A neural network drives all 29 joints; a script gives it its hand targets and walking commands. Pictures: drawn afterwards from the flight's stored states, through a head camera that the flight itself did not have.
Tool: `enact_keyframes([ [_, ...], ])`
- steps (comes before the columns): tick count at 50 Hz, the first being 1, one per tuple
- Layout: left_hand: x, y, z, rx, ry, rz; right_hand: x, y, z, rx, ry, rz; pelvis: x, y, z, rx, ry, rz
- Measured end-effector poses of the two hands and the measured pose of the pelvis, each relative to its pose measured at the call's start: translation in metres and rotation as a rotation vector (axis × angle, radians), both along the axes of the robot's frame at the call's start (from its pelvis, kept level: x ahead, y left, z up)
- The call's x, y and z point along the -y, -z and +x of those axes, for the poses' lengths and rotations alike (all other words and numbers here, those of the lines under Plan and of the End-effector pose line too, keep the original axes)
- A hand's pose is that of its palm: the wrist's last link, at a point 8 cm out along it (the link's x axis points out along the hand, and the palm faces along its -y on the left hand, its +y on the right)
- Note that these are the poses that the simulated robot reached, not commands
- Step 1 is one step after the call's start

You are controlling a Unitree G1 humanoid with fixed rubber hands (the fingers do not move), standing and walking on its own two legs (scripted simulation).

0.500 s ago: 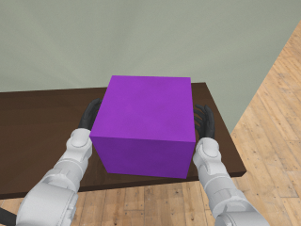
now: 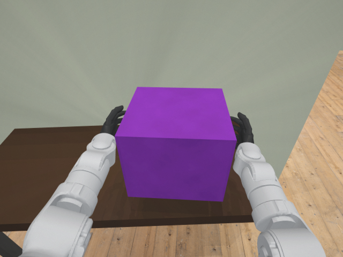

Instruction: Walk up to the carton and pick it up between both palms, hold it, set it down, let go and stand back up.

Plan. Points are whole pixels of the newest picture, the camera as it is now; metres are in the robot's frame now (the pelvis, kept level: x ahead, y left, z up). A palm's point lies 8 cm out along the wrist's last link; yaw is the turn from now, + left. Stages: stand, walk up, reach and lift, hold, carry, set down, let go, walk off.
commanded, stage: reach and lift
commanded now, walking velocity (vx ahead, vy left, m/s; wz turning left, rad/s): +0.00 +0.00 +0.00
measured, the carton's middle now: (177, 140) +0.43 -0.02 +0.10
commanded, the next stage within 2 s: hold in 1.44 s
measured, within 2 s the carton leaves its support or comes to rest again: neither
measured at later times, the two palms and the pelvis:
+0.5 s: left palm (99, 131) +0.38 +0.16 +0.19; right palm (245, 132) +0.37 -0.17 +0.17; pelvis -0.01 -0.01 +0.01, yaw +0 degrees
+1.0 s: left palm (96, 133) +0.37 +0.16 +0.19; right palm (245, 129) +0.37 -0.17 +0.18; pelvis -0.01 -0.01 +0.01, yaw +0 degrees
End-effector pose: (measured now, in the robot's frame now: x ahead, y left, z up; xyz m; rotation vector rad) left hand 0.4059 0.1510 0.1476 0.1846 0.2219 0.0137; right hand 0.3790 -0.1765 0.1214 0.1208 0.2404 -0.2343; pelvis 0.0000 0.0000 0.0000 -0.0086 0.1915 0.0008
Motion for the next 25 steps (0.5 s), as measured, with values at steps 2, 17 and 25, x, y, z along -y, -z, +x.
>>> enact_keyframes([
  [2, -0.001, -0.007, -0.004, -0.005, -0.013, -0.004, 0.000, -0.006, -0.001, -0.004, -0.012, 0.004, 0.002, -0.001, -0.001, 0.015, 0.000, 0.003],
  [17, -0.006, -0.037, -0.026, -0.017, -0.071, -0.099, -0.004, -0.050, -0.008, -0.006, -0.048, -0.002, 0.010, -0.005, -0.009, 0.111, 0.000, 0.013],
  [25, -0.009, -0.038, -0.028, -0.044, -0.083, -0.088, -0.007, -0.047, -0.008, -0.035, -0.061, -0.014, 0.010, -0.006, -0.011, 0.112, 0.000, 0.013],
])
